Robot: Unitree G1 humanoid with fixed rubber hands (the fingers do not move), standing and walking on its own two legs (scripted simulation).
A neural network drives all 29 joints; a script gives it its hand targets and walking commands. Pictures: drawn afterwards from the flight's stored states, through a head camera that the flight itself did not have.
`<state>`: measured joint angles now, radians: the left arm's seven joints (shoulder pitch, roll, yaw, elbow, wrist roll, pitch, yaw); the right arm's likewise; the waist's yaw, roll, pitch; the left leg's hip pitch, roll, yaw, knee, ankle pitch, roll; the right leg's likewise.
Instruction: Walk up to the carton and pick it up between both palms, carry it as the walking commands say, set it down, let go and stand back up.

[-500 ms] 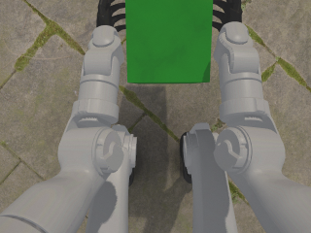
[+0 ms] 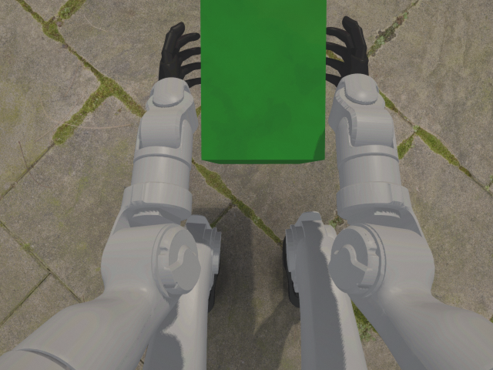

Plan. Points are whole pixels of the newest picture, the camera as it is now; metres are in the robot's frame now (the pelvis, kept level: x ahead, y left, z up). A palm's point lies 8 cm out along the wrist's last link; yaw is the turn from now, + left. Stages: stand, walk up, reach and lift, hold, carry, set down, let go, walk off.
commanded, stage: reach and lift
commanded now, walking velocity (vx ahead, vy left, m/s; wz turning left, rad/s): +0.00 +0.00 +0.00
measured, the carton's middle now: (260, 79) +0.54 -0.03 -0.14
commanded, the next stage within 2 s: none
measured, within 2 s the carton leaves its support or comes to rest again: neither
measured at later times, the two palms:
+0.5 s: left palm (155, 76) +0.48 +0.10 +0.00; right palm (369, 71) +0.48 -0.14 +0.01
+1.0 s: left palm (129, 66) +0.46 +0.11 +0.08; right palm (402, 60) +0.46 -0.14 +0.08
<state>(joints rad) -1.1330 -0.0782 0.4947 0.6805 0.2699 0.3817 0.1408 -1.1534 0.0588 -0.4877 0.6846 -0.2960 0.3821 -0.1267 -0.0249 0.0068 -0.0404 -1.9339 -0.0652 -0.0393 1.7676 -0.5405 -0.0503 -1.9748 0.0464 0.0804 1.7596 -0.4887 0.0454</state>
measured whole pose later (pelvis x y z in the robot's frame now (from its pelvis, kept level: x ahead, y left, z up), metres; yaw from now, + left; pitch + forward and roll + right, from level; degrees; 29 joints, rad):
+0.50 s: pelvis +0.01 +0.00 +0.05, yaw -1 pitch +37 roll +1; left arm -1.00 -0.12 0.50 0.66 0.29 0.39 0.13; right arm -1.03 0.11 -0.49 0.68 -0.32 0.38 -0.12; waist -0.02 0.01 -0.11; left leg -1.73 -0.06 -0.04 1.61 -0.52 -0.04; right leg -1.77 0.04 0.08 1.60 -0.47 0.05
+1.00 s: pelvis +0.02 +0.00 +0.11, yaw -1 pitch +31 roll +1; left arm -0.84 -0.16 0.48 0.64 0.29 0.35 0.13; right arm -0.87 0.15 -0.47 0.66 -0.32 0.35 -0.12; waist -0.02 0.01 -0.13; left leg -1.45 -0.05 -0.05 1.39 -0.49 -0.03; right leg -1.48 0.04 0.08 1.39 -0.45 0.04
